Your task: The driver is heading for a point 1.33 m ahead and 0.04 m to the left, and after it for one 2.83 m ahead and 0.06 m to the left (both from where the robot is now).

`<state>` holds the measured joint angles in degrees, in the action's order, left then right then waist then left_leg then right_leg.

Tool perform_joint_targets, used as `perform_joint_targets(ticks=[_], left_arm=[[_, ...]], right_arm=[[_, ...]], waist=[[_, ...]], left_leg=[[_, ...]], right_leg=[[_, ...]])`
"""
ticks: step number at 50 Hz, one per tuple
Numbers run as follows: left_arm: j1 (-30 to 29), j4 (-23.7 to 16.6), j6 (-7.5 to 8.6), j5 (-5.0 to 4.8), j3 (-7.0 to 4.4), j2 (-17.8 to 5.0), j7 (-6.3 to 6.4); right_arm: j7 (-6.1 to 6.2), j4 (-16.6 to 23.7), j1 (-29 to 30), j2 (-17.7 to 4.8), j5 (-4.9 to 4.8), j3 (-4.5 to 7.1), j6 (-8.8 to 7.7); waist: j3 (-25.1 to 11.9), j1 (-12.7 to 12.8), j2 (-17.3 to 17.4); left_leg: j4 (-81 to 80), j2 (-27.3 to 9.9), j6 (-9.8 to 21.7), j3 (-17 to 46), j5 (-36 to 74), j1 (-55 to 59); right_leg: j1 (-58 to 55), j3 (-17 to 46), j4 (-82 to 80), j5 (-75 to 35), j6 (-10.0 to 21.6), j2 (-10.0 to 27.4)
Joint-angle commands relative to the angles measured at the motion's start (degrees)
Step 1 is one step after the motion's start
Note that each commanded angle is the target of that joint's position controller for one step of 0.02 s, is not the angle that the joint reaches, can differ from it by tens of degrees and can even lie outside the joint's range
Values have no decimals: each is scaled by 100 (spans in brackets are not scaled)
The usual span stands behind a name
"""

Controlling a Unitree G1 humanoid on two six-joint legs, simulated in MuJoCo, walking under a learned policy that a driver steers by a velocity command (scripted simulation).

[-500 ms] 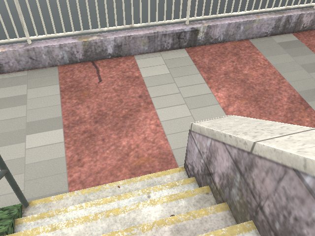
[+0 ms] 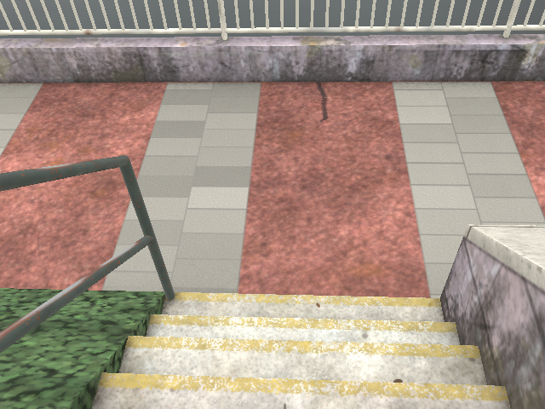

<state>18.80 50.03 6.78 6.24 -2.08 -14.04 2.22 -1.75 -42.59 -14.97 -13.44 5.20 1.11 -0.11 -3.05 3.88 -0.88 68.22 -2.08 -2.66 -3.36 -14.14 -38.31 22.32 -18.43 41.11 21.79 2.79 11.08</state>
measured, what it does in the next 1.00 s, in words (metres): steps on the spot: left foot, then right foot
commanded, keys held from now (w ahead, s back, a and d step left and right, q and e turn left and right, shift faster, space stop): q+shift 0.22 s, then e+shift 0.42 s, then w+e+shift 0.26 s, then w+q+shift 0.10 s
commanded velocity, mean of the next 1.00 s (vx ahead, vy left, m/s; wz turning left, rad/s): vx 0.18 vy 0.00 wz -0.11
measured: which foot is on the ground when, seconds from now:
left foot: up 0.00-0.12, down 0.14-0.60, up 0.62-1.00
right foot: down 0.00-0.14, up 0.16-0.46, down 0.48-1.00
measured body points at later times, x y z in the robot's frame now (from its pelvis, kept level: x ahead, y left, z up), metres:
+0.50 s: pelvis +0.02 +0.03 -0.04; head +0.02 +0.03 +0.41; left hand +0.02 +0.29 -0.17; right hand +0.23 -0.17 -0.14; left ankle -0.01 +0.14 -0.72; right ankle +0.00 -0.08 -0.70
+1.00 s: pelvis +0.06 -0.02 -0.03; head +0.04 -0.07 +0.42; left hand +0.10 +0.23 -0.15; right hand +0.12 -0.28 -0.17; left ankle +0.25 +0.14 -0.68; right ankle -0.01 -0.07 -0.72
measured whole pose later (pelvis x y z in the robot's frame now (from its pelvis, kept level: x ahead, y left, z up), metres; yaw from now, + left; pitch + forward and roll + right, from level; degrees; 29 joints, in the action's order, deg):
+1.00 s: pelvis +0.06 -0.02 -0.03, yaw -12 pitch +1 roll +3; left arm 26.4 51.9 0.9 -0.9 -0.9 -11.5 0.5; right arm 0.2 -43.8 -14.6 -14.6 2.3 0.7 2.2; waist -3.1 0.8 3.2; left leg 55.2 -1.3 -4.4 5.5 17.5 -42.9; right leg 18.0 13.0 52.2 31.6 8.3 -12.9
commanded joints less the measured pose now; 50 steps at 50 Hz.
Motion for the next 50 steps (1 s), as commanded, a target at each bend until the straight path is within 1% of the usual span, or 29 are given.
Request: perform_joint_targets(ticks=[1, 2, 5, 7, 8, 9, 10, 11, 13, 14, 16, 18, 19, 20, 22, 24, 26, 27, 30, 31, 32, 33, 36, 38, 41, 43, 44, 45, 50], left_arm=[[44, -221, 120, -147, -461, -1289, 116], [-239, -410, 151, 150, -538, -1410, 152], [30, -234, 69, 53, -730, -1436, 214], [13, -169, -6, 75, -712, -1117, 197], [-172, -570, 4, 81, -536, -434, 100], [-1142, -1626, 74, 4, -308, -101, 58], [-2153, -2011, 54, -497, -218, -160, 150], [-2237, -2103, 35, -643, -222, -405, 234], [-643, -1400, -165, -256, -320, -1015, 96], [154, -969, -304, -204, -321, -1040, -105], [919, -434, -501, -316, -203, -756, -685], [936, -317, -543, -477, -47, -403, -1037], [649, -242, -843, -816, -6, -67, -433], [638, -352, -553, -367, 39, -410, -847], [993, -303, -285, -235, -115, -599, -845], [-1213, -1232, -214, -263, -233, -1081, -410], [-1559, -1237, -244, -301, 16, -467, 16], [-1531, -1149, -275, -337, 142, -88, 80], [-53, -491, -262, -189, -101, -581, 137], [1080, -172, -155, -37, -327, -1177, 199], [2197, -138, 19, 162, -552, -1808, 60], [2795, -87, 49, 246, -674, -1892, -253], [757, -330, -151, -230, -316, -686, -885], [-125, -257, -126, -124, -153, -386, -814], [617, 234, 185, -94, -37, -618, -467], [796, 500, 351, -17, 130, -297, -364], [627, 68, -241, -1012, -159, -948, -338], [804, 9, -458, -912, -202, -1126, -298], [544, -268, -598, -735, 5, -376, -85]], right_arm=[[-72, 439, 567, -245, -42, 138, -72], [-113, 340, 297, -164, 70, 189, -106], [-131, 256, 326, -237, -99, 333, -210], [19, -166, -651, -520, -138, 615, -423], [199, -357, -1432, -1027, 27, 758, -544], [104, -238, -2147, -1732, 203, 880, -639], [-161, -342, -2247, -1369, 216, 803, -777], [-342, -347, -1857, -1182, 14, 715, -858], [-448, -66, -206, -1025, -337, 581, -711], [-461, 127, 326, -1065, -328, 573, -571], [-418, 249, 1046, -629, -188, 252, -442], [-341, 132, 1400, -467, -292, -84, -408], [-19, 128, 785, -390, -910, -28, -142], [-278, -195, 766, -639, -236, -231, -437], [-429, -127, 1433, -1224, -186, -71, -576], [-244, -272, 4, -2175, -478, 441, -462], [17, -360, -1409, -1928, -417, 566, -268], [107, -264, -1449, -1599, -346, 468, -207], [231, 239, 262, -1388, -322, 528, -283], [199, 848, 1315, -923, -258, 393, -313], [270, 1359, 1944, -827, -275, 342, -363], [394, 1561, 2052, -463, -450, 211, -397], [521, 738, 933, -763, 53, 162, -539], [212, 399, -227, -338, 98, -45, -386], [-157, 549, -165, -267, -13, -255, -320], [-200, 688, 270, -222, 96, -334, -353], [235, 627, 874, -1058, -228, 192, -71], [330, 611, 937, -1094, -237, 175, 49], [193, 387, 1173, -397, -321, 89, 182]], waist=[[312, 171, -916], [93, -145, -963], [272, 83, -822], [-41, -454, -20], [-778, -665, 1131], [-1803, -990, 906], [-349, -1442, 93], [-4, -1258, 454], [69, -101, 507], [115, 211, 481], [33, 537, 159], [4, 539, 246], [-582, 292, 370], [257, 222, 510], [-113, 410, 674], [164, -967, 1106], [-460, -1590, 663], [-567, -1627, 1111], [-162, -585, 505], [-190, 85, -1068], [-337, 744, -1149], [-277, 1086, -79], [911, -106, -343], [433, -908, -223], [512, -468, -191], [619, -271, -399], [250, -469, 680], [129, -236, 187], [755, -94, -818]], left_leg=[[-1548, 119, 188, -525, -697, 309], [-948, 68, 232, -295, 5, 848], [-2844, 319, 365, -537, -460, 1220], [-4031, 685, 520, -476, 1024, 2757], [-3870, -76, 1272, 904, 4481, 4632], [-3954, -1733, 2827, 3702, 4396, 6224], [-4132, -2125, 2790, 4094, 4302, 5960], [-4146, -2152, 2824, 3804, 4180, 5443], [-3731, -1618, 2370, 2011, 3716, 2821], [-3655, -1204, 2096, 1348, 3950, 1235], [-3532, -802, 1577, 795, 3055, -297], [-3327, -812, 1232, 588, 2727, -811], [-3260, -1195, 1179, 645, 3802, 492], [-2925, -979, 946, 520, 3316, -310], [-2389, -1118, 800, 448, 3399, 214], [-2882, -1618, 1580, 1324, 3003, 3000], [-2858, -2372, 2168, 2561, 2912, 4532], [-3137, -2845, 2471, 3141, 3056, 4760], [-2618, -1906, 1475, 1317, 789, 2366], [-753, -567, 506, -267, -1121, 80], [283, 431, -46, 267, -3284, -2182], [-265, 613, -121, 1573, -3113, -3110], [634, 320, 277, 1371, -1210, -3280], [2657, 232, 195, 811, 217, -1568], [2853, 97, -23, 792, 570, -1828], [1309, -7, -89, 1142, 1578, -1780], [25, -19, -233, 929, 1818, -1219], [-129, -9, -270, 975, 1809, -1415], [-1855, 35, -130, 796, 3938, -681]], right_leg=[[-585, 1315, -2052, -155, 637, 1390], [-414, 1433, -1752, -505, 651, 1682], [-1105, 1117, -1577, -137, 442, 1735], [-651, 543, 293, -71, 150, 1236], [929, 22, 2357, 1956, -334, 232], [2735, 1363, 2711, 2912, -601, -739], [4108, 2547, 2548, 2609, -631, -1074], [4439, 2702, 2780, 2298, -668, -1008], [2874, 2561, 3296, 701, -482, -658], [1824, 2217, 3994, -137, -478, -819], [733, 2070, 4555, -1312, -683, -883], [50, 2065, 4539, -1877, -984, -807], [-258, 1820, 3386, -1585, -694, -1187], [-220, 1999, 4094, -1667, -1037, -778], [-459, 1699, 3487, -1023, -1068, -1078], [1689, 1431, 435, 886, -784, -1187], [2369, 2029, 324, -691, -591, -1160], [2699, 2123, 365, -281, -732, -1135], [681, 1913, 39, -1208, -618, -1106], [-1212, 3616, -1085, -3368, 301, -475], [-3533, 5679, -1446, -4489, 871, 246], [-4604, 6278, -1483, -3294, 783, 672], [-1942, 5279, -1748, 1112, 662, -175], [298, 4235, -1308, 261, 511, -993], [676, 4421, -1212, 1018, 797, -1188], [506, 4476, -1020, 592, 988, -1341], [33, 4949, -1193, -361, 1045, -1064], [-645, 5344, -909, -734, 1191, -954], [-52, 4761, -100, 1196, 1066, -1273]])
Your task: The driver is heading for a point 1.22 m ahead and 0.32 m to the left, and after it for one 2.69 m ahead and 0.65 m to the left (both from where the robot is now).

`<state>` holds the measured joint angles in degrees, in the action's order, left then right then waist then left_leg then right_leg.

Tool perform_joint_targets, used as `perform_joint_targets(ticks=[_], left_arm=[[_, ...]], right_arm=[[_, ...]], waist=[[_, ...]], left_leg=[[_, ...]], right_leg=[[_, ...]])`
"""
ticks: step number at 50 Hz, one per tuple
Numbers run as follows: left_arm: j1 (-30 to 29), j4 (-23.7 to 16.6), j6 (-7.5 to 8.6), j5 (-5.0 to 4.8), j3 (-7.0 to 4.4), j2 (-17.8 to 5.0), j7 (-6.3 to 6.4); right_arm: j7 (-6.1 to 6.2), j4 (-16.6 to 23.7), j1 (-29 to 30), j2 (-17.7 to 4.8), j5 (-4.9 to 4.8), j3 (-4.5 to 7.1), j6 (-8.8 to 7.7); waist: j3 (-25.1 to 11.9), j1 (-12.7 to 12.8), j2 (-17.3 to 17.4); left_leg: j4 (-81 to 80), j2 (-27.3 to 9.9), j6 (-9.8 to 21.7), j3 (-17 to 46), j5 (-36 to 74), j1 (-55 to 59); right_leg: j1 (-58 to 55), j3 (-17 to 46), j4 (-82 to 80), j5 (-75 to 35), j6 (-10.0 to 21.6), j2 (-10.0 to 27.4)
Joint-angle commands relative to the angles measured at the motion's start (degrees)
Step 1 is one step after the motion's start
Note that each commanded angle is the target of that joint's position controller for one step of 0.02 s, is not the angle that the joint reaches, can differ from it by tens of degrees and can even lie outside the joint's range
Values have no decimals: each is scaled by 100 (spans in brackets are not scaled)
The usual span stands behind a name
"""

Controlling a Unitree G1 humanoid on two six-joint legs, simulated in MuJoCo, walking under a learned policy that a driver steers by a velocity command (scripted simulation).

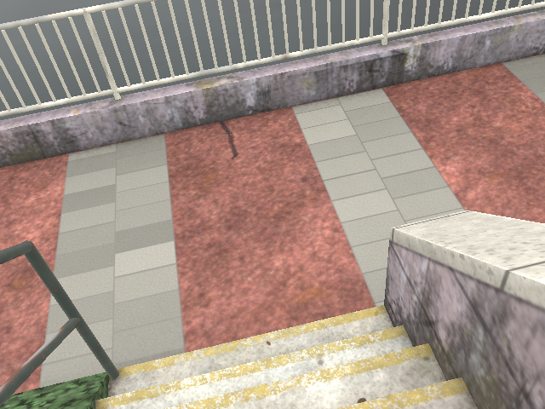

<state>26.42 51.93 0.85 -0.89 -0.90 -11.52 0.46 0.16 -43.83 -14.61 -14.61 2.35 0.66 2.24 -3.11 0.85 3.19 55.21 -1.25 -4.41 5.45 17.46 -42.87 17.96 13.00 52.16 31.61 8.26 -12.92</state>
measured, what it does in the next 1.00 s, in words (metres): goes down, turning left: left foot 0.21 m lower, then right foot 0.19 m lower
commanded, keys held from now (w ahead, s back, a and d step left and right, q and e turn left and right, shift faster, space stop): w+q+shift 0.60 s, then w+e+shift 0.40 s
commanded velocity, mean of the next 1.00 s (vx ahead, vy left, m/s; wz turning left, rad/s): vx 0.94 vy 0.00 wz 0.29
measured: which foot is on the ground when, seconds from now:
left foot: up 0.00-0.28, down 0.30-0.70, up 0.72-1.00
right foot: down 0.00-0.30, up 0.32-0.66, down 0.68-1.00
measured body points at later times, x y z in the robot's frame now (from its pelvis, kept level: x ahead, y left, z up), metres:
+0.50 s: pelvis +0.22 +0.07 -0.21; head +0.24 +0.10 +0.24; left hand +0.25 +0.34 -0.34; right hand +0.31 -0.16 -0.34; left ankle +0.15 +0.13 -0.91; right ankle +0.39 -0.05 -0.82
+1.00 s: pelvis +0.52 +0.20 -0.48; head +0.51 +0.18 -0.03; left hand +0.32 +0.36 -0.61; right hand +0.79 +0.07 -0.58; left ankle +0.63 +0.39 -1.18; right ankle +0.41 +0.00 -1.08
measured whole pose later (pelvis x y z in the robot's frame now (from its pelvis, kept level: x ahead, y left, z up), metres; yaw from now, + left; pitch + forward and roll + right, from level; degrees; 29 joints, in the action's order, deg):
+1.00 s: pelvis +0.52 +0.20 -0.48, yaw +20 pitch -2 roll -2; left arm 35.6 56.8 3.0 0.2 -0.8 -9.4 1.9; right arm -1.8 -45.8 -4.6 -13.1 0.9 1.6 -2.5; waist -1.7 7.6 4.9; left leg 38.3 -2.3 0.8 6.7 28.0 -32.9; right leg 10.1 8.3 70.1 53.2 3.1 -7.5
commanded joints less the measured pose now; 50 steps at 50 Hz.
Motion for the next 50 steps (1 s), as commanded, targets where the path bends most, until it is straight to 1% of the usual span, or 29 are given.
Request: perform_joint_targets(ticks=[1, 8, 10, 11, 12, 14, 15, 16, 17, 18, 19, 20, 22, 24, 26, 29, 31, 33, 34, 35, 36, 38, 40, 41, 43, 45, 46, 49, 50], left_arm=[[-217, -567, 44, -63, -87, -590, 72], [91, -383, 228, 248, -56, -725, 79], [210, -216, 110, 416, -68, -855, 212], [338, -144, 126, 253, -49, -734, 195], [437, -120, 121, 280, -52, -822, 225], [-151, -232, 64, 482, -40, -737, 269], [-942, -309, 109, 380, -61, -843, 161], [-1456, -532, 140, 422, -83, -576, 44], [-1309, -1006, 188, 545, 13, -528, 75], [-1514, -1333, 306, 415, 21, -744, 42], [-1884, -1279, 377, 412, 56, -640, 47], [-1907, -1241, 347, 471, 0, -702, 76], [-2173, -1431, 109, 580, 89, -522, 18], [-1123, -731, 85, 447, -88, -689, 14], [-1366, -877, 186, 372, -24, -656, -75], [-1464, -904, 279, 292, 3, -354, -127], [-1008, -789, 367, 341, -82, -584, -65], [154, -484, 368, 61, -239, -736, 65], [973, -272, 285, 140, -307, -742, 106], [990, -281, 243, 140, -264, -761, 52], [653, -425, 273, 198, -106, -760, -161], [1437, -15, 432, 70, -281, -969, -246], [663, 88, 581, 40, -255, -1059, -122], [-14, -132, 511, 139, -54, -573, 58], [-297, -283, 370, 112, -192, -1186, 84], [-424, -327, 490, -180, -109, -648, 240], [-474, -368, 504, -157, -107, -684, 227], [249, -52, 309, 207, -183, -707, 167], [-262, -22, 264, 324, -213, -755, 182]], right_arm=[[-19, 447, 1119, -324, 15, 171, -117], [-87, 354, 1312, -158, -218, 255, -486], [-77, 382, 1352, -91, -353, 242, -528], [-58, 301, 1365, -196, -245, 273, -499], [-62, 157, 1057, -37, -248, 228, -530], [-103, -276, 107, -343, -340, 325, -391], [-165, -797, -1490, -503, -319, 459, -259], [-239, -1008, -2157, -499, -473, 458, -94], [-308, -687, -1694, -621, -426, 350, -79], [-240, -619, -1823, -936, -460, 451, -96], [-111, -607, -1758, -1022, -335, 529, -110], [15, -651, -1346, -697, -211, 365, -242], [138, -313, -340, -265, -420, 127, -369], [164, -500, -490, -407, -276, 195, -519], [226, -340, -296, -364, -434, 197, -551], [135, -245, -158, -378, -378, 170, -498], [110, -172, -105, -450, -211, 180, -425], [76, -245, -107, -476, -82, 175, -292], [21, -225, 157, -518, -128, 236, -266], [36, -205, -52, -57, -117, 157, -281], [131, 254, -338, 489, -233, -11, -324], [193, 93, 23, 144, 186, 4, -410], [150, 349, 1153, -209, 278, 97, -478], [17, 560, 1403, -255, 144, 60, -417], [-154, -310, 194, 53, 62, 128, -322], [-237, -60, 971, -323, -18, 207, -480], [-276, -34, 1169, -71, 13, 98, -528], [-208, 178, 1290, 19, -309, 144, -553], [-80, -144, 376, -188, -280, 278, -523]], waist=[[800, 206, -1146], [1149, 896, -978], [1242, 924, -898], [1194, 1074, -665], [954, 936, -861], [834, 300, -176], [168, -773, 317], [89, -1193, 1203], [-196, -700, 976], [-889, -926, 380], [-636, -983, 3], [-100, -487, -567], [579, 117, -224], [161, 335, 411], [-108, 303, -89], [178, 145, 314], [577, 153, 453], [750, 622, 67], [541, 968, -223], [1053, 852, -1247], [634, -82, -1848], [428, 264, -614], [1138, 4, -900], [1425, -391, -373], [739, -632, -615], [925, -510, -263], [945, -319, -240], [1038, 508, -1061], [522, 30, -1657]], left_leg=[[-886, -22, 134, -89, 1009, 138], [-1826, 677, 794, 154, 98, 965], [-2945, 304, 1054, 287, -1253, 354], [-1897, 456, 977, -140, -1087, 759], [-1969, 336, 1140, -44, -1559, 814], [-3408, -62, 1384, 11, -2110, 2139], [-2951, 157, 1646, -565, -732, 4618], [-2744, -468, 2305, 680, -694, 6408], [-794, -919, 2412, 1267, 1946, 7280], [-1165, -1356, 2984, 2177, 1167, 7930], [-1773, -1644, 3220, 2982, -935, 6859], [-1574, -1186, 2641, 2493, -2314, 5563], [-2286, -48, 2211, 1812, -1901, 1703], [-1687, 203, 2085, 2019, -1292, 1106], [-1129, 728, 1835, 1720, -2977, 745], [-397, 920, 1768, 1968, -3575, 149], [666, 889, 1842, 2050, -3056, 800], [2409, 939, 1818, 1315, -694, 1627], [4042, 1040, 1731, 1166, 179, 740], [6829, 1716, 1560, 683, -3806, -594], [7170, 1473, 1428, 135, -6594, -2785], [6069, 768, 1493, 707, -5923, -3726], [3414, -92, 836, 919, -4070, -3818], [1492, -159, 366, 356, -2254, -1998], [2091, 221, 480, -588, -898, 1735], [-145, -125, 539, 12, 2350, 1190], [-700, 113, 576, -346, 2574, 1885], [-2636, 158, 458, -318, 956, 2569], [-1839, 29, 454, -239, 1530, 3692]], right_leg=[[589, 1495, -931, -156, 437, 1083], [300, 1035, 555, -2723, 343, 1297], [-444, 1438, 881, -3351, 622, 1626], [-277, 1331, 1054, -4562, 395, 1573], [-339, 1635, 1441, -4446, 494, 1744], [154, 1194, 2710, -4348, 634, 1742], [1650, -64, 4897, -4581, 192, 1268], [4280, -1206, 7638, -164, -224, 357], [5965, -1675, 8101, 1258, -567, 653], [6536, -1188, 6975, 1274, -994, 883], [6595, -588, 6197, 1225, -1035, 1189], [6127, -341, 4337, -295, -957, 1569], [3397, -1144, 1725, -2381, -1239, 1318], [1712, -1127, 1433, -4958, -1106, 1300], [673, -1073, -167, -6474, -953, 1220], [-1028, -1206, -437, -6417, -878, 830], [-601, -1045, -695, -5178, -728, 812], [-981, -1292, -2601, -4171, -675, 1077], [-2353, -1313, -2714, -4246, -431, 1226], [-2561, -100, -3730, -5574, 329, 2326], [-4051, 614, -382, -9161, 445, 3112], [-3610, 1211, -996, -5749, 936, 3174], [-1748, 2691, -1468, -2903, 1156, 3098], [574, 2132, -2039, -2143, 900, 2557], [2857, 1465, -1686, -2933, 783, 2339], [2122, 1088, -639, -327, 467, 1464], [2479, 927, -553, 72, 404, 1238], [1141, 912, 109, -987, 515, 1188], [1447, 986, 1377, -1232, 500, 1248]])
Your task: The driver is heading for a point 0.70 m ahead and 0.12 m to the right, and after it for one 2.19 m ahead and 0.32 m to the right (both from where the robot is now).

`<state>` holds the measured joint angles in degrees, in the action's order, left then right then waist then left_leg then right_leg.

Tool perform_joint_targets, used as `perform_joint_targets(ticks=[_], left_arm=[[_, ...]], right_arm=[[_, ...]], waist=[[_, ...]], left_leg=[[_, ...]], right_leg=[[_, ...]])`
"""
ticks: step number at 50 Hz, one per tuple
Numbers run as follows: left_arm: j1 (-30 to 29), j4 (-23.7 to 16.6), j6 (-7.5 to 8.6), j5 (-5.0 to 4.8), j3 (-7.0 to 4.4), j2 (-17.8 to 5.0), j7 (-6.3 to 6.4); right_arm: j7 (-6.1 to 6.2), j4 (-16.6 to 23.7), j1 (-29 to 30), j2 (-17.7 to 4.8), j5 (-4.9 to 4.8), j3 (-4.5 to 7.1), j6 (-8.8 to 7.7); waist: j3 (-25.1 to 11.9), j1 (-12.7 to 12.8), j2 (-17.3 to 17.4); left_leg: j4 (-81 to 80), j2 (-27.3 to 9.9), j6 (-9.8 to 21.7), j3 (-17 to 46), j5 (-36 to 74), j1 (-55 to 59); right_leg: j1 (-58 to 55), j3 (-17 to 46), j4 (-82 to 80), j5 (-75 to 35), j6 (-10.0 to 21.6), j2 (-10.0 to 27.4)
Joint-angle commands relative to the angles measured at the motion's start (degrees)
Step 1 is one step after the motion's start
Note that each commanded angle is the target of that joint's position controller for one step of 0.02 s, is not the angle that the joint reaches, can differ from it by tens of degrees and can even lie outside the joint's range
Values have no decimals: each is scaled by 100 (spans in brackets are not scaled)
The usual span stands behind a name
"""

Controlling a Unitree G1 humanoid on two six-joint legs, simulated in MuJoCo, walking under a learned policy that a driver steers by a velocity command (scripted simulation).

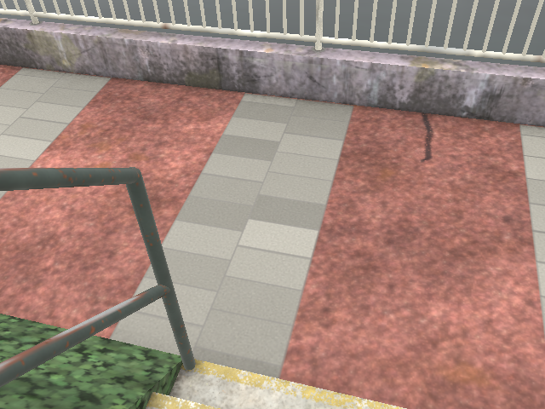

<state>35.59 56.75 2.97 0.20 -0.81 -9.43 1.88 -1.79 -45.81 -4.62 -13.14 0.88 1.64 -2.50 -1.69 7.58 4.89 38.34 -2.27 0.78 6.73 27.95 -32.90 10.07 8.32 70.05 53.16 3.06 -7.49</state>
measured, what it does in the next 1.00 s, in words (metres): goes down, turning right: left foot 0.23 m lower, then right foot 0.17 m lower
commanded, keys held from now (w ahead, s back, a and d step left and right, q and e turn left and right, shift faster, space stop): w+e+shift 0.54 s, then w+q+shift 0.20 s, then q+shift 0.26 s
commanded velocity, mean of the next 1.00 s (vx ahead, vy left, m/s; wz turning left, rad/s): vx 0.89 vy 0.00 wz -0.39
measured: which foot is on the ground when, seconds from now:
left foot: up 0.00-0.04, down 0.06-0.42, up 0.44-0.80, down 0.82-1.00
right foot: down 0.00-0.04, up 0.06-0.42, down 0.44-0.82, up 0.84-1.00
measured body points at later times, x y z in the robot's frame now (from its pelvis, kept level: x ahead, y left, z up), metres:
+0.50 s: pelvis +0.32 -0.01 -0.31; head +0.31 -0.01 +0.14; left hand +0.50 +0.20 -0.44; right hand +0.23 -0.25 -0.46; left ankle +0.25 +0.15 -0.76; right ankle +0.31 -0.05 -1.02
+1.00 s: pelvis +0.62 -0.07 -0.55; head +0.61 -0.06 -0.10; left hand +0.89 +0.03 -0.64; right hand +0.41 -0.21 -0.69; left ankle +0.61 +0.02 -1.24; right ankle +0.68 -0.25 -1.13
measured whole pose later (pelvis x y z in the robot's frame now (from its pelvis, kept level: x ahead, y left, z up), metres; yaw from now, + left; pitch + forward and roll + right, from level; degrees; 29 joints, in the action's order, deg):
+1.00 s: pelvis +0.62 -0.07 -0.55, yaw -21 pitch +1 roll +2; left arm 5.7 41.9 4.1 5.6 0.9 -10.7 -4.7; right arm -1.4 -59.8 -36.5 -9.4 5.7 0.4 -5.8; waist -3.8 -6.1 -2.8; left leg 49.7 10.4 6.2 2.9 -29.6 -20.3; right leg 56.4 4.5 84.7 -0.6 -1.4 4.8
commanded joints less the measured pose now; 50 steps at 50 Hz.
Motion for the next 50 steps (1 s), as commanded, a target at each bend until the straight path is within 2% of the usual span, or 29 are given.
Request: perform_joint_targets(ticks=[1, 3, 5, 8, 9, 11, 12, 16, 19, 20, 21, 22, 23, 24, 26, 27, 29, 33, 37, 40, 41, 42, 43, 44, 45, 46, 47, 48, 50], left_arm=[[-1467, -521, -8, 243, -218, -924, 5], [-1308, -526, -120, 131, -387, -995, 105], [-403, -934, -77, -216, -198, -334, 35], [-1335, -743, -101, 308, -206, -324, 54], [-1764, -1008, -151, 402, -211, -313, 37], [-2514, -1225, -229, 331, -144, -224, -123], [-2094, -832, -285, 369, -186, -328, -172], [-2777, -1194, -43, 28, -69, -108, -479], [-1074, -656, -317, 77, -364, -994, -283], [122, -320, -425, 94, -550, -1477, -172], [173, -446, -504, -129, -667, -1476, -212], [18, -378, -370, -182, -594, -1276, -241], [-780, -425, -270, -222, -347, -1413, -255], [-535, -361, -156, -256, -345, -1323, -211], [-907, -440, -31, -110, -295, -1244, -130], [-1414, -758, 73, 55, -252, -1342, -39], [-1524, -623, 127, 268, -242, -1195, -63], [-1866, -624, 240, -187, -118, -573, -9], [-1477, -514, 186, 119, -135, -832, -38], [-1430, -323, 41, 373, -198, -835, 93], [-2155, -356, -11, 303, -271, -889, 129], [-2576, -592, -61, 391, -199, -400, 120], [-2110, -1283, 7, 260, 18, 17, 58], [-1678, -1622, 127, 737, -4, -487, -808], [-2211, -1734, 139, 402, -232, -1146, -950], [-2872, -1905, 238, 307, 3, -409, -785], [-2458, -2034, 272, 599, 177, -18, -700], [-2482, -1775, 250, 629, 163, -403, -692], [-2796, -1936, 158, 541, 312, -46, -732]], right_arm=[[202, -398, -2156, -613, -173, 293, -15], [156, -458, -2697, -841, -6, 475, 16], [-57, -388, -2258, -634, 259, 178, -104], [-55, -701, -2755, -313, 49, 169, -315], [-38, -771, -2794, -445, 0, 168, -431], [113, -803, -2097, -89, 42, -36, -432], [174, -795, -2075, -572, 150, 67, -401], [333, -762, -1534, -384, -118, -64, -539], [300, -669, -728, -894, 14, 113, -562], [242, -659, -770, -993, 70, 135, -524], [343, -809, -1094, -1340, 117, 412, -236], [475, -751, -609, -811, 337, 283, 21], [525, 74, -1024, -49, 386, 65, 45], [409, 155, -1595, -386, 577, 81, -41], [374, -32, -1511, -275, 584, 107, -137], [381, 371, -1144, -190, 323, 38, -114], [430, -381, -1738, -216, 294, 82, 122], [188, -37, -681, -312, 217, 111, 93], [122, -159, -1058, -286, 39, 174, 81], [183, -766, -2915, -679, -48, 359, 119], [144, -1196, -4306, -837, 20, 506, 125], [-4, -1313, -4070, -548, -178, 340, 227], [-35, -1302, -3936, -294, -182, 52, 119], [-213, -1019, -4125, -1342, 751, 294, -201], [-201, -840, -3039, -941, 754, 302, -312], [-36, -1448, -3292, 38, 867, 3, -441], [-2, -715, -2315, 128, 648, -85, -528], [151, -604, -2067, 355, 347, -195, -614], [73, -306, -1224, -758, 507, -43, -676]], waist=[[-96, -1400, -1778], [501, -1954, 61], [-204, -630, 1095], [46, -878, -63], [329, -828, 990], [1282, -586, 265], [1014, -476, 285], [930, -256, -130], [211, 562, 657], [-116, 1002, 169], [394, 1303, -857], [1278, 1407, -1639], [1148, -227, -2419], [216, -499, -701], [116, -804, 150], [51, -1093, -734], [-83, -1354, -641], [285, -1181, -667], [520, -852, -1255], [509, -1423, -879], [442, -2356, -272], [848, -2165, 812], [956, -933, 1320], [-730, -1421, 1214], [-356, -1228, -404], [562, -924, -915], [203, -711, 768], [857, -756, -369], [21, -4, -93]], left_leg=[[-603, -173, 47, -328, 618, 3340], [-3451, -982, 522, 400, -257, 3815], [769, -1822, 18, 417, 3358, 6145], [277, -1543, 198, 339, -756, 3573], [470, -2158, 477, 1071, -223, 2979], [-199, -2024, 552, 748, -2411, 271], [180, -1913, 485, 619, -2789, 170], [645, -1106, -103, -958, -5218, -996], [2657, -1368, -86, -1630, -2232, -834], [4412, -1258, -233, -2012, -574, -1056], [7059, -484, -115, -2062, -2306, -953], [9182, 172, 108, -1932, -6050, -1502], [8869, 266, -14, -1285, -7096, -3122], [6861, -252, 65, -338, -6555, -3260], [5497, -206, -161, 213, -6391, -3006], [4107, 15, -561, 313, -5429, -2232], [4471, 14, -619, -142, -3646, -968], [1309, 83, -160, -594, 447, 936], [901, 337, 257, -749, -246, 1499], [-1589, 126, 806, -750, -1545, 2093], [-2559, -241, 1372, -692, -411, 3662], [-1457, -513, 1118, -324, 1045, 4157], [75, -604, 1105, 781, 3406, 4599], [-80, -1362, 2374, 2031, 2438, 5471], [50, -1334, 2023, 1886, 715, 4164], [-158, -403, 988, 1218, -1107, 3335], [-191, -876, 1710, 2578, -1092, 2153], [-338, -554, 1775, 2061, -1893, 152], [-335, 521, 1185, 1323, -2953, -3614]], right_leg=[[1844, 1040, 1047, -4465, 966, 673], [2429, 79, 4690, -2307, 717, -406], [5569, -73, 4577, -860, 719, 249], [5645, -91, 3760, -3319, 816, 950], [5816, 87, 3321, -3638, 712, 1245], [4298, 39, 665, -5559, 215, 1150], [3863, -431, 1211, -5645, 179, 871], [1522, -1030, -1941, -9464, 542, 721], [-838, -2042, -864, -8229, 674, 466], [-2186, -2221, -1043, -7117, 850, 262], [-2012, -684, -3874, -4914, 1380, 719], [-1382, -847, -4392, -5904, 1473, 719], [-1799, 233, -2143, -10881, 1490, 994], [-2233, 1651, -2638, -8852, 1787, 1415], [-903, 2774, -2997, -6093, 2156, 1677], [771, 4170, -3547, -5379, 2634, 2195], [1905, 3227, -2975, -6262, 2121, 1919], [3296, 1108, -1916, -2651, 925, 461], [2567, 674, -612, -3364, 875, 825], [1246, -147, 2078, -6975, 887, 1057], [2404, -984, 5377, -6112, 650, 377], [4650, -1819, 7284, -936, 492, -439], [6285, -1351, 6333, -1167, 440, -11], [6235, 10, 5928, -1498, -258, 303], [6498, -26, 4894, -2143, -259, 717], [7180, -320, 4065, -3506, -322, 1046], [6794, 392, 2277, -4207, -452, 1466], [5590, 18, 83, -5859, -605, 1591], [633, -1011, 946, -7670, -659, 1276]])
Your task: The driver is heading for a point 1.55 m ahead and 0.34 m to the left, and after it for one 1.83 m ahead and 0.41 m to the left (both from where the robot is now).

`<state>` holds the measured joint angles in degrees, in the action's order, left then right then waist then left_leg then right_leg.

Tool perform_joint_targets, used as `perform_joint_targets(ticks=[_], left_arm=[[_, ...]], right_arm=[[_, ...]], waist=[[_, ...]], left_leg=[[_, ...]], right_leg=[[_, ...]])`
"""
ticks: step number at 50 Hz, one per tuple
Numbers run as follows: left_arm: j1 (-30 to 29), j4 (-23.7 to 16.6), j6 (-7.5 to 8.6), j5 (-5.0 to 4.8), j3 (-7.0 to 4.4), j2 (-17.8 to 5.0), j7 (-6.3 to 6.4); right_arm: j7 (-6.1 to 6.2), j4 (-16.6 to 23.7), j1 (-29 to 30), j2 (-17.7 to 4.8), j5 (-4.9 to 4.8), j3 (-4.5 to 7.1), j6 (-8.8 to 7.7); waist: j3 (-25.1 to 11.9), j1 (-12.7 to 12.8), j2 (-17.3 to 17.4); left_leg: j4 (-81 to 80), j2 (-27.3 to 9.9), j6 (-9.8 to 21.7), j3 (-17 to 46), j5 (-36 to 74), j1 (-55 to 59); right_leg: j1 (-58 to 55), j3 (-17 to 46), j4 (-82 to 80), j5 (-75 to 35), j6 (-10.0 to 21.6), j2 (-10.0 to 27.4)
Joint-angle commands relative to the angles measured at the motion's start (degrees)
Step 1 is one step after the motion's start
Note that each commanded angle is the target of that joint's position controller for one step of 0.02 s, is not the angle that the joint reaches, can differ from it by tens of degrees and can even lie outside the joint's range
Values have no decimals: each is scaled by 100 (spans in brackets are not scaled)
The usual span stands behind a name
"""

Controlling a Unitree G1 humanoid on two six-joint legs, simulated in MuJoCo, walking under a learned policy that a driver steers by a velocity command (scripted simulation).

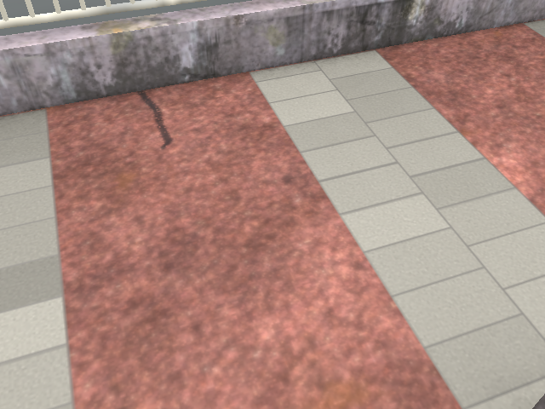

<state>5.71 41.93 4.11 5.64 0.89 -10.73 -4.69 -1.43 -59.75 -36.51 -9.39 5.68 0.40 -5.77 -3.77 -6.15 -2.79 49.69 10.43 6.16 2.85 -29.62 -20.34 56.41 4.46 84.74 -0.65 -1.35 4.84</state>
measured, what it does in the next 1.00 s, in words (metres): goes down: right foot 0.17 m lower, then left foot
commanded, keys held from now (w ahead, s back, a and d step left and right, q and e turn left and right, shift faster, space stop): q+shift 0.46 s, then e+shift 0.34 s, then w+e+shift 0.20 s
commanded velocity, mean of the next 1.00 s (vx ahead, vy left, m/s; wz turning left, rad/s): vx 0.15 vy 0.00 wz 0.27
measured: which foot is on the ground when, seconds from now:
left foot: down 0.00-0.18, up 0.20-0.58, down 0.60-1.00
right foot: up 0.00-0.16, down 0.18-0.62, up 0.64-1.00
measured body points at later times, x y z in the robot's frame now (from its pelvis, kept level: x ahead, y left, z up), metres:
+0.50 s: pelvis +0.17 +0.01 -0.15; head +0.16 +0.01 +0.30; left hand +0.10 +0.29 -0.27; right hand +0.39 -0.15 -0.26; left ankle +0.20 +0.17 -0.75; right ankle +0.23 -0.10 -0.86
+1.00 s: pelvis +0.21 +0.09 -0.15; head +0.21 +0.09 +0.30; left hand +0.26 +0.37 -0.26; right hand +0.32 -0.17 -0.27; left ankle +0.15 +0.19 -0.86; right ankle +0.24 -0.03 -0.75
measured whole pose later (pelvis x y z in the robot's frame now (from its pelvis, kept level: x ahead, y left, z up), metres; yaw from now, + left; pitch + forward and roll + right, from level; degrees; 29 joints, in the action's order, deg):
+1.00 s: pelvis +0.21 +0.09 -0.15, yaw +14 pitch +3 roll +0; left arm 15.6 44.9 3.9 5.7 -2.9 -16.6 -4.8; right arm -0.2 -49.3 -19.4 -15.1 5.6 1.4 -6.5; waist -4.1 -3.8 -0.9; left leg 42.0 -10.8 -0.5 -19.4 -25.0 -18.3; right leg 43.1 -1.2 81.5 12.8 1.4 1.8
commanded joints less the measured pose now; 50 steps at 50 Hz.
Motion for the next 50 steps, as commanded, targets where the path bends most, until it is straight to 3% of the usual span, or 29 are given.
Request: perform_joint_targets(ticks=[1, 2, 4, 6, 8, 9, 10, 11, 12, 14, 15, 17, 19, 23, 27, 29, 30, 31, 32, 33, 34, 36, 37, 38, 39, 43, 46, 48, 50], left_arm=[[407, -342, 58, 192, 66, -422, -80], [143, -366, 105, 327, -1, -573, -61], [-719, -489, 37, 77, -3, -703, -110], [-931, -794, 25, -21, -36, -302, -191], [753, -257, 138, -89, -217, -608, 13], [2437, 165, 193, -86, -283, -870, 97], [2909, 246, 195, -189, -568, -1613, 52], [2692, -87, 92, 119, -636, -1577, -92], [2247, -210, -23, 201, -675, -1386, 24], [1017, -439, -35, -252, -496, -1043, 229], [490, -383, 113, -146, -325, -564, 451], [746, -73, 343, 49, -401, -741, 662], [441, -144, 501, 194, -309, -845, 787], [1376, 287, 530, 306, -341, -1042, 865], [1156, 370, 482, 108, -466, -1409, 595], [555, 237, 452, -60, -685, -1961, 229], [6, 98, 384, -279, -675, -1972, 164], [765, 221, 381, 54, -755, -1902, 77], [1441, 92, 382, 152, -603, -1081, 20], [1207, -132, 405, -263, -535, -878, 136], [439, -455, 450, -656, -539, -718, 311], [380, -371, 371, -442, -668, -1210, 564], [868, -235, 256, -197, -620, -1173, 598], [1624, 94, 85, 55, -465, -718, 542], [2093, 260, -11, 79, -373, -409, 422], [2023, 215, -37, -117, -531, -996, -143], [252, -295, 74, -157, -543, -1182, -31], [191, -268, 101, 36, -440, -898, 12], [235, -288, 127, 79, -465, -987, 26]], right_arm=[[170, 1101, 1518, -912, -64, 9, -442], [284, 812, 581, -926, -149, -43, -483], [473, 573, -600, -789, -499, -53, -456], [93, 608, -464, -1078, -343, 34, -301], [-198, 913, -31, -990, -478, -31, -86], [-484, 1063, 238, -617, -420, -212, -14], [-518, 1061, -1413, 402, -452, -317, -37], [-528, 1508, -1124, -377, -679, -242, 85], [-372, 1929, -28, -527, -600, -174, 371], [-30, 2262, 862, -446, -216, -255, 560], [-141, 2067, 808, -247, -51, -290, 560], [-362, 2007, 601, -22, 171, -278, 549], [-485, 1850, 666, -328, -42, -130, 612], [-411, 2448, 1833, -401, -22, -49, 716], [-114, 2728, 2838, -539, 52, 9, 658], [-175, 2420, 2426, -873, -167, 193, 581], [-241, 2245, 2163, -1230, -546, 361, 418], [-190, 1976, 1743, -1746, -587, 596, 314], [-35, 1599, 520, -2343, -440, 740, 266], [-97, 1575, -272, -2044, 64, 609, 125], [-255, 1407, -533, -1837, 172, 551, 21], [-310, 1613, 1133, -1937, -393, 617, 66], [-248, 1823, 1849, -1762, -406, 580, 122], [-168, 1882, 2255, -1444, -215, 546, 149], [-73, 2016, 2575, -1138, -60, 480, 134], [126, 1528, 2284, -1172, -96, 366, 5], [144, 1370, 1973, -1261, -228, 266, -168], [171, 1377, 1953, -1201, 47, 201, -171], [134, 1471, 2137, -1286, 77, 189, -227]], waist=[[384, 881, 325], [420, 516, 114], [845, -518, 298], [1002, -269, 902], [890, 523, 561], [-175, 1231, 251], [-2471, 486, -1782], [-2658, 938, -744], [-1666, 1122, -17], [-104, 499, 278], [547, 209, 372], [673, 62, -138], [872, 152, 127], [786, 629, -296], [704, 866, -462], [482, 479, -663], [327, 49, -321], [-255, 265, 135], [-1850, 184, 1816], [-2027, -361, 1282], [-907, -789, 1134], [-117, 24, 903], [-124, 516, 640], [-116, 849, 603], [36, 970, 415], [422, 741, 754], [500, 116, 798], [315, 119, 1087], [356, 265, 641]], left_leg=[[-477, -231, 380, 1393, 1536, -4146], [61, -290, 219, 1761, 1409, -3235], [770, -293, 118, 2110, 515, -696], [461, -398, 458, 2893, 1358, -1432], [1598, -145, 162, 2884, 1409, -2014], [3333, -50, -373, 2424, 1825, -2968], [6498, 198, -955, 1040, -2120, -4469], [7932, 158, -1052, 662, -2794, -5364], [7753, -288, -1087, 603, -1924, -5827], [6744, -925, -1284, 297, -393, -4989], [5600, -1333, -1192, 218, 1099, -3964], [5731, -1319, -892, -292, 2050, -2985], [4441, -1466, -756, -309, 3228, -2201], [3500, -1913, -611, 94, 3437, -3399], [1622, -1630, -386, -712, 2518, -2237], [939, -1169, -465, -942, 2016, -373], [-1378, -872, -517, -1254, 1759, 490], [-1193, -704, -300, -1111, 3218, 2251], [-1144, -2427, 1293, 761, 6868, 4613], [-1190, -3300, 1827, 1708, 7871, 5240], [-1781, -3743, 1620, 2443, 6753, 4223], [-2191, -4025, 1543, 1515, 5906, 2167], [-2335, -3831, 1382, 616, 5218, 983], [-2452, -3534, 1069, 187, 4364, -37], [-2515, -3351, 930, -79, 3787, -612], [-2883, -3261, 492, -307, 244, -646], [-3084, -3605, 368, -156, -1307, 866], [-2898, -3712, 305, -266, -853, 270], [-2648, -3796, 369, -500, -916, 441]], right_leg=[[-3475, -259, -1715, -3034, -254, -124], [-2989, -474, -1889, -2182, -376, -450], [-1732, -134, -5617, -2305, -191, -471], [-3727, -282, -5900, -1817, 49, -865], [-5845, -202, -7140, -2675, 420, -371], [-8281, 334, -6590, -3674, 1332, 685], [-11104, 754, -3618, -8793, 3290, 2670], [-10572, 1650, -3768, -9110, 3798, 3082], [-9213, 1962, -4809, -5776, 3159, 3117], [-5469, 1003, -5891, -3017, 2625, 2393], [-3765, -139, -6008, -2463, 2033, 1647], [-2275, -682, -6083, -811, 1784, 1245], [-1443, -1057, -6345, 1416, 1382, 1218], [-3567, -259, -6217, 1908, 1212, 2331], [-3099, -422, -6050, 1410, 929, 2037], [-2344, -697, -6008, 1647, 532, 1721], [-2494, -1062, -5476, 1883, 335, 1359], [-2132, -1360, -4278, 1322, 199, 974], [-885, -1728, -2095, 4218, -318, 195], [113, -475, -1341, 4889, -242, -205], [949, 527, -1243, 4412, -186, -567], [507, 499, -869, 3385, -107, -36], [-398, 105, -756, 2978, -166, 17], [-1404, 43, -180, 2166, -168, -21], [-1659, -117, 338, 1515, -171, -197], [-1133, -203, 952, 1350, 86, -367], [170, -188, -999, 1192, 113, -30], [-894, -531, 118, 1243, 300, -235], [-712, -383, -14, 1327, 470, -168]])
Keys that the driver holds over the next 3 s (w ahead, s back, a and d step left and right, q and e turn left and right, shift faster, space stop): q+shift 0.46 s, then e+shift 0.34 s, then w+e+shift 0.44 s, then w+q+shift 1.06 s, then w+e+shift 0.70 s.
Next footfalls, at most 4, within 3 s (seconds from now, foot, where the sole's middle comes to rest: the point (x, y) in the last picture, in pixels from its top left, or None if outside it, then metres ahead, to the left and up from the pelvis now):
0.18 right None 0.26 -0.10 -0.90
0.60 left None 0.18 0.21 -0.90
1.20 right None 0.33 -0.05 -0.90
1.60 left None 0.67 0.06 -1.10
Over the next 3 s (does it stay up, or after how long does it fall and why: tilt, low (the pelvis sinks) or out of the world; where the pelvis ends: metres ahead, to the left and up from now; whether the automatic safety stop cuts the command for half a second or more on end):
stays up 1.58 0.50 -0.36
